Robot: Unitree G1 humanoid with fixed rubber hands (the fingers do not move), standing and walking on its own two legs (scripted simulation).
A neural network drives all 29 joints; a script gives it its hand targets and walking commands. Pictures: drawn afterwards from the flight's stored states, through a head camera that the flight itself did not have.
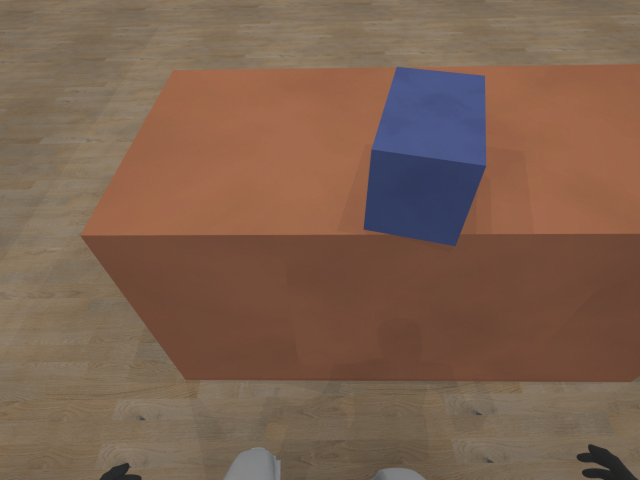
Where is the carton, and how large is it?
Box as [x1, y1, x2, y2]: [364, 67, 485, 245]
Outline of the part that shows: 396,67 371,149 364,229 455,245 485,167 484,76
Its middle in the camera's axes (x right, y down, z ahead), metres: +0.19 -0.17 +0.71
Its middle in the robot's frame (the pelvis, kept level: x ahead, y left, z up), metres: +0.64 -0.18 +0.04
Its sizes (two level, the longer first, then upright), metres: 0.275 0.163 0.174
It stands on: a pedestal, 0.69 m high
